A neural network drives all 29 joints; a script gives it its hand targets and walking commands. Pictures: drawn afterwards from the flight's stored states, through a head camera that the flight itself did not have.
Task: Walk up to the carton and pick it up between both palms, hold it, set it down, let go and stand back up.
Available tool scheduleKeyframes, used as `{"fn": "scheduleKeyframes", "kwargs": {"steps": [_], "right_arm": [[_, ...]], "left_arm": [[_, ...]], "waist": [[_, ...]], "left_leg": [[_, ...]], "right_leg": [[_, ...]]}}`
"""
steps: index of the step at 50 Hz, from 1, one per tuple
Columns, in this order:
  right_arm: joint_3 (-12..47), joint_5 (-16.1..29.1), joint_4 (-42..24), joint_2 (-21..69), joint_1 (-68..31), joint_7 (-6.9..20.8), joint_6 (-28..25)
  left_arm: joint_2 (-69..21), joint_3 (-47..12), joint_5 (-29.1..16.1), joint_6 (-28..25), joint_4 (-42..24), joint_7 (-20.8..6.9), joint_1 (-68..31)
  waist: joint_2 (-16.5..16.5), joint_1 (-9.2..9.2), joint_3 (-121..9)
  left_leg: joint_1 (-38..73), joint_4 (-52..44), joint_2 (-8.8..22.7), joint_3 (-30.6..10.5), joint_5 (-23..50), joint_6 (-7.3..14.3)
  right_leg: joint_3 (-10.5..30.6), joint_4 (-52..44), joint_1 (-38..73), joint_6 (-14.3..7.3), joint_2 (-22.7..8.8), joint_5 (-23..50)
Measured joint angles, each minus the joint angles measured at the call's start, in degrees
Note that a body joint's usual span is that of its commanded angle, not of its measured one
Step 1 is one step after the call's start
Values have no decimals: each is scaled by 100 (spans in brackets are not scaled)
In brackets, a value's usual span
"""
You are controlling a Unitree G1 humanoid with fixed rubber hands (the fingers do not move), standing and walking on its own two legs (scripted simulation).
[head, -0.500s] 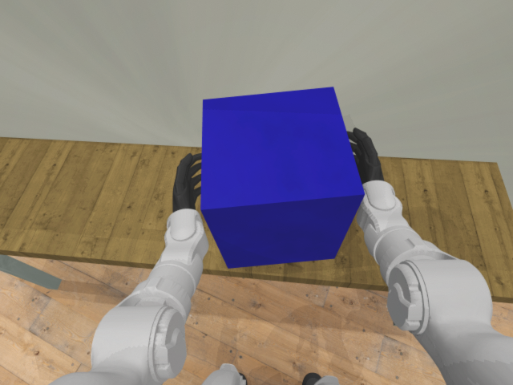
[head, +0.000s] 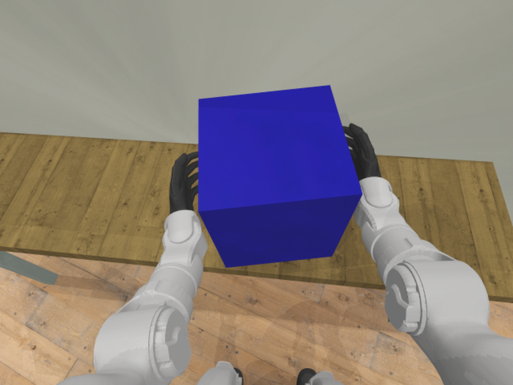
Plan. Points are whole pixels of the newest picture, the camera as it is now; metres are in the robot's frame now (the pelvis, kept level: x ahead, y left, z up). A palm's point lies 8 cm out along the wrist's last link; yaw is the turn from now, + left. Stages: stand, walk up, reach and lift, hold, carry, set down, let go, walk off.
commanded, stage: reach and lift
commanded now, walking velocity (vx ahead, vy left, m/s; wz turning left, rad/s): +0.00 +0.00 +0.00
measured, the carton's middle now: (272, 186) +0.44 +0.04 -0.02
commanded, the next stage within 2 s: none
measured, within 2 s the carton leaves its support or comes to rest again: leaves its support in 1.56 s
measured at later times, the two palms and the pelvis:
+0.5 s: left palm (183, 202) +0.37 +0.18 +0.01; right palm (365, 179) +0.44 -0.11 +0.02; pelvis +0.03 +0.00 +0.02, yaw +1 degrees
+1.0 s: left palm (183, 206) +0.37 +0.18 +0.01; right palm (366, 180) +0.44 -0.11 +0.02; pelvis +0.03 +0.00 +0.03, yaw +2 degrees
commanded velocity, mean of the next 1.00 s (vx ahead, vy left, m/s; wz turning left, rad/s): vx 0.00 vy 0.00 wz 0.00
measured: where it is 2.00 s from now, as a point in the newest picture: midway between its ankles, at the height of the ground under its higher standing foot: outside the picture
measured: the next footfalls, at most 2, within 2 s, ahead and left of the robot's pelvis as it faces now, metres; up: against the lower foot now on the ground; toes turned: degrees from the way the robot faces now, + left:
none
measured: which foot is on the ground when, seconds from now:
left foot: down 0.00-1.00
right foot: down 0.00-1.00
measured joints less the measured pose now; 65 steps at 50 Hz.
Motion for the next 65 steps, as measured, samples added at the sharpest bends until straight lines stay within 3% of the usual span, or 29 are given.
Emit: {"fn": "scheduleKeyframes", "kwargs": {"steps": [9,19,52,65], "right_arm": [[-1126,-1267,-238,278,303,9,-201],[-1815,-1874,-209,439,630,118,-632],[-1438,-2033,53,381,832,-280,-1730],[-1112,-1784,346,234,761,-415,-1761]], "left_arm": [[-118,465,706,-162,-279,-98,325],[-235,564,1107,-252,-488,-110,711],[-298,588,1136,-978,-553,-160,953],[-249,339,857,-869,-399,-131,856]], "waist": [[-66,-134,45],[170,-226,125],[85,-352,126],[-37,-371,-71]], "left_leg": [[324,-293,-30,55,76,22],[758,-692,8,-14,128,29],[922,-1577,0,-3,633,12],[697,-1627,14,8,765,7]], "right_leg": [[31,-236,300,10,-34,41],[-72,-827,865,20,-6,156],[-230,-1727,1105,-14,-46,598],[-260,-1824,908,-34,-41,747]]}}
